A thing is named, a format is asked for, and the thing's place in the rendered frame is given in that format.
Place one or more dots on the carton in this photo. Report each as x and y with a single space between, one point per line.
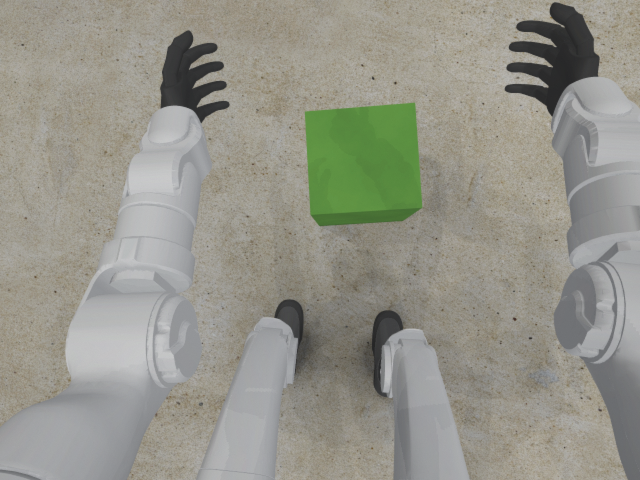
363 164

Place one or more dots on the left robot forearm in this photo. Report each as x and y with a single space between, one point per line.
151 247

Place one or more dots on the right robot forearm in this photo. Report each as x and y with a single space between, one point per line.
597 134

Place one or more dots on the robot left upper arm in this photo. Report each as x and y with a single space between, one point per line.
125 353

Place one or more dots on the robot right upper arm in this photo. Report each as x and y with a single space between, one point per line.
598 319

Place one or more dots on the robot right foot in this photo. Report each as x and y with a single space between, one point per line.
386 324

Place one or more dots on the robot left shin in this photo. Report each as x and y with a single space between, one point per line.
271 323

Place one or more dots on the robot left hand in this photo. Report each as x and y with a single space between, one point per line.
178 80

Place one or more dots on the robot right hand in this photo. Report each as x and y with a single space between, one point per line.
572 59

